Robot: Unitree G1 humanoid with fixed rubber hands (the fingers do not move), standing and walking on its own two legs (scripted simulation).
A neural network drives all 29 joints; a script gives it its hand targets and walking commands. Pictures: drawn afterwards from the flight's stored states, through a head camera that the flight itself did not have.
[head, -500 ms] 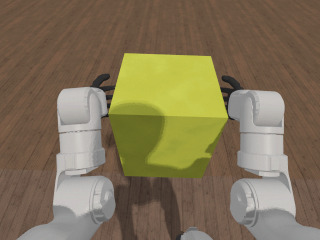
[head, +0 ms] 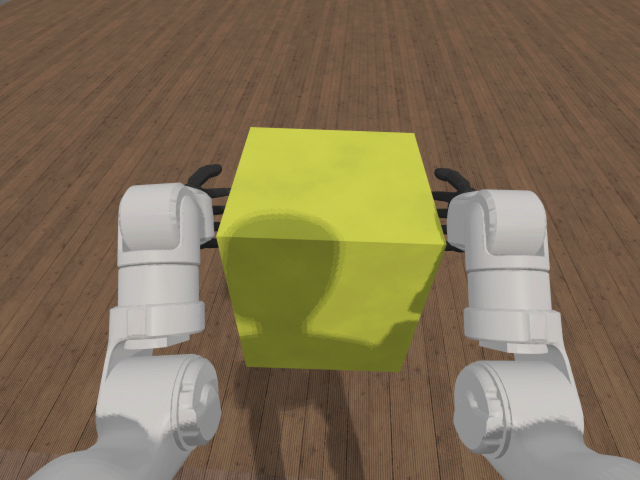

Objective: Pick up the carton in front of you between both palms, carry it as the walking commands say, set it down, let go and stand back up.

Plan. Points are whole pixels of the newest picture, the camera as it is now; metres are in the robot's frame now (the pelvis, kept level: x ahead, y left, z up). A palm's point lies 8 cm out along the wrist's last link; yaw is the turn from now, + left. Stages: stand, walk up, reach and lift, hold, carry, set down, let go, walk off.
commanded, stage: carry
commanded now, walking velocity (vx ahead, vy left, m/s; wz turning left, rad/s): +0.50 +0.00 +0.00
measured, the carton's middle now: (327, 253) +0.40 -0.01 +0.09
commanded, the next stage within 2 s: none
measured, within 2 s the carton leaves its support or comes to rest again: neither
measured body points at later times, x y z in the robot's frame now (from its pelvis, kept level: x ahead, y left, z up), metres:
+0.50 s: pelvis +0.31 -0.04 +0.06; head +0.35 -0.04 +0.51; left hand +0.68 +0.14 +0.20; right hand +0.72 -0.16 +0.21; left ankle +0.30 +0.08 -0.57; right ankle +0.34 -0.12 -0.67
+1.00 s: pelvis +0.62 +0.00 +0.08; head +0.67 +0.02 +0.53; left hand +1.01 +0.13 +0.18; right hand +0.99 -0.17 +0.18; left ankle +0.60 +0.07 -0.67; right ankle +0.71 -0.14 -0.61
